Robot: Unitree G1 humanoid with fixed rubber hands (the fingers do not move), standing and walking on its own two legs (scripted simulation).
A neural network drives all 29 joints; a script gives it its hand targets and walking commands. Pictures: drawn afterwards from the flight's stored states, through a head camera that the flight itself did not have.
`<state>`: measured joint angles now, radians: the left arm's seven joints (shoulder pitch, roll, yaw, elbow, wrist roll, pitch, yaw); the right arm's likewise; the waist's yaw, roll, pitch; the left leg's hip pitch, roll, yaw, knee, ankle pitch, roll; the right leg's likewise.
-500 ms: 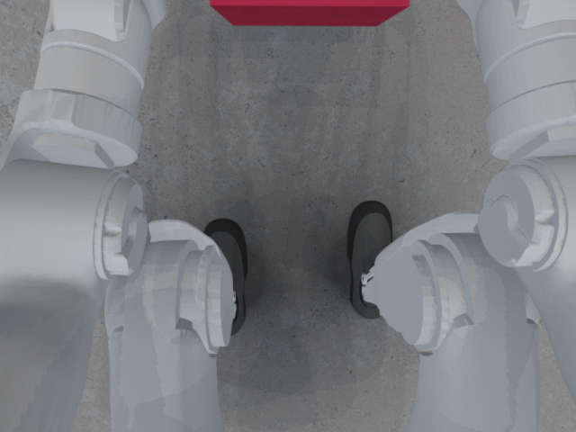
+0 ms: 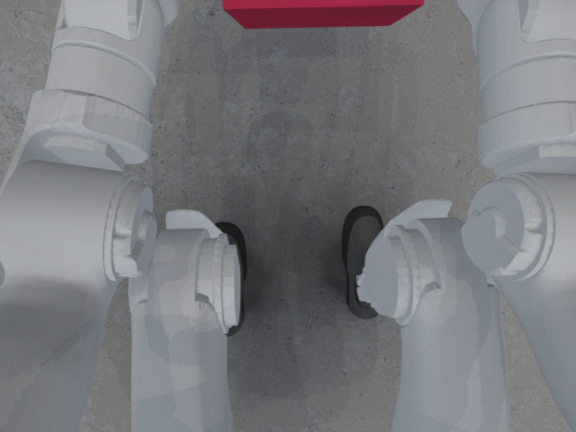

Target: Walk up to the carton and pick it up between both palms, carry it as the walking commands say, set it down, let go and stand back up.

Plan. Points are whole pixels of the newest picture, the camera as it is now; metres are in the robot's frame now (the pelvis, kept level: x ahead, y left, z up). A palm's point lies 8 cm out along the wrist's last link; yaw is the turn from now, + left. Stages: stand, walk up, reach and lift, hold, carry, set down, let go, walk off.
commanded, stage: reach and lift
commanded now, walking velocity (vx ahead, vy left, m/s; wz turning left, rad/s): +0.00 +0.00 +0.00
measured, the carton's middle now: out of the picture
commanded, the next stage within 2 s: none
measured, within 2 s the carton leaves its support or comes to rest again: neither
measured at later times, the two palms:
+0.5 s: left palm out of the picture +0.56 +0.12 -0.06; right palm out of the picture +0.56 -0.15 -0.04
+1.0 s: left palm out of the picture +0.55 +0.12 +0.02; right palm out of the picture +0.54 -0.15 +0.03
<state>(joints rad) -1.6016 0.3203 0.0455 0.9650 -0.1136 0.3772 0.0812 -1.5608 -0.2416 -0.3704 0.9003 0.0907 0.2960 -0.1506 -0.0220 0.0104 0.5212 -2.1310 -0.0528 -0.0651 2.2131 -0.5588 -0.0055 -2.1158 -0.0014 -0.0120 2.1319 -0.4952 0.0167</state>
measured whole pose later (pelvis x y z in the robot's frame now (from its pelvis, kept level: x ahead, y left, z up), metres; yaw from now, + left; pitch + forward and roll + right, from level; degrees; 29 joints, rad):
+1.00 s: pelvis -0.02 +0.00 +0.09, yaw +2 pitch +21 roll -5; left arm -1.52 0.15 0.16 0.80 0.05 0.49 0.27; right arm -1.41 -0.11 -0.48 0.67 -0.02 0.39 -0.26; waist -0.04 0.03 0.52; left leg -1.80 -0.08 -0.08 1.92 -0.49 -0.01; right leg -1.77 0.02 0.00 1.85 -0.45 0.02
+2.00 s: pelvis -0.03 +0.00 +0.20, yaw +4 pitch +12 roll -4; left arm -1.33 0.08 0.17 0.75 0.07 0.48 0.30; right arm -1.23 -0.05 -0.47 0.61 -0.03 0.43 -0.27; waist -0.06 0.03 0.50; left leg -1.36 -0.08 -0.09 1.56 -0.41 -0.01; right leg -1.33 0.02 0.01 1.48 -0.38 0.03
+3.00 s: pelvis +0.09 +0.00 +0.36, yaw +4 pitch +15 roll -1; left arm -0.61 -0.16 0.36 0.66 0.32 0.40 0.04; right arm -0.52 0.19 -0.48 0.50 -0.28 0.41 -0.04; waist -0.08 0.03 -0.10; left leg -0.77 -0.04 -0.09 0.83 -0.32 0.00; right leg -0.75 0.02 0.04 0.78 -0.28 0.03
